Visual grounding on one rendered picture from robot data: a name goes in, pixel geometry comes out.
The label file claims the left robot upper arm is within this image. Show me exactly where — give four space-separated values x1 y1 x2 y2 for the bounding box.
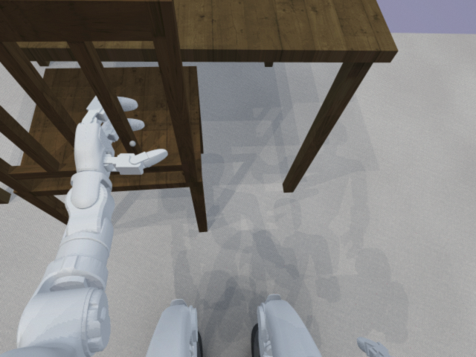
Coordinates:
0 287 111 357

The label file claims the robot left hand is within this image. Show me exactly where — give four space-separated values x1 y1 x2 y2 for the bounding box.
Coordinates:
74 96 168 178

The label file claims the right robot thigh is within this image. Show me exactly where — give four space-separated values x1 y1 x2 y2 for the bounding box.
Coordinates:
257 300 322 357

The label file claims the robot thigh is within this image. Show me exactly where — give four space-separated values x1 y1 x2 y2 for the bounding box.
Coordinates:
146 304 198 357
257 300 322 357

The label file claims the chair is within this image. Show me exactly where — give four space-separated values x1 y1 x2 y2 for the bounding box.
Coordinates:
0 0 208 232

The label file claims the table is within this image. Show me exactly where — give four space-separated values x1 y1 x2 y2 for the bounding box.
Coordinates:
0 0 398 204

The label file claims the left robot thigh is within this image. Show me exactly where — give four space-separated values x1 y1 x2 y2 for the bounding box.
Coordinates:
146 304 198 357

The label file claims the robot right hand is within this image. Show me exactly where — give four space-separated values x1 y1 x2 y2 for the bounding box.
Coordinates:
357 337 395 357

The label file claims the left robot forearm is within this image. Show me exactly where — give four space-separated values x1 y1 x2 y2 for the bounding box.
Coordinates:
16 170 115 348

